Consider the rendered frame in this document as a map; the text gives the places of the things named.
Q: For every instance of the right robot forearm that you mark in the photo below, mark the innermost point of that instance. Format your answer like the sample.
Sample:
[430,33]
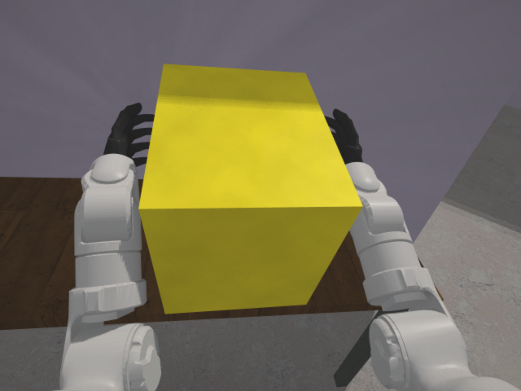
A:
[394,278]

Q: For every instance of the right robot upper arm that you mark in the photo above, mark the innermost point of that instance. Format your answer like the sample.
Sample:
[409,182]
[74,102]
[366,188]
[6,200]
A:
[421,350]

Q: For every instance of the left robot upper arm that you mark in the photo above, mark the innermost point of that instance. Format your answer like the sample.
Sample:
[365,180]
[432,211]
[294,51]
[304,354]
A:
[113,358]

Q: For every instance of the left robot forearm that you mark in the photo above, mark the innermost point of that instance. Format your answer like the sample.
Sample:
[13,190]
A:
[107,236]

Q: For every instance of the carton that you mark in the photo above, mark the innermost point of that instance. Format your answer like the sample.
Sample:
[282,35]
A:
[245,198]

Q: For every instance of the robot right hand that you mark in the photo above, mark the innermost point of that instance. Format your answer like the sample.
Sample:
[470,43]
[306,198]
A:
[346,137]

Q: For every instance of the robot left hand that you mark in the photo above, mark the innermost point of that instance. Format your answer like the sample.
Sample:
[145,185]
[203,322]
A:
[122,135]

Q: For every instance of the table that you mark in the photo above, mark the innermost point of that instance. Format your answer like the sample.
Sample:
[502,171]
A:
[37,270]

